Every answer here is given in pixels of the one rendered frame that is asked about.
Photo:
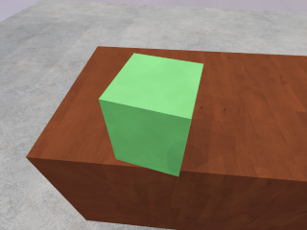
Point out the carton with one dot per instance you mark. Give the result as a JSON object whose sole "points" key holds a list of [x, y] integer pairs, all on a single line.
{"points": [[148, 109]]}

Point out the pedestal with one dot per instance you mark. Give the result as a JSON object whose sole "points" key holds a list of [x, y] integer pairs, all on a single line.
{"points": [[244, 166]]}

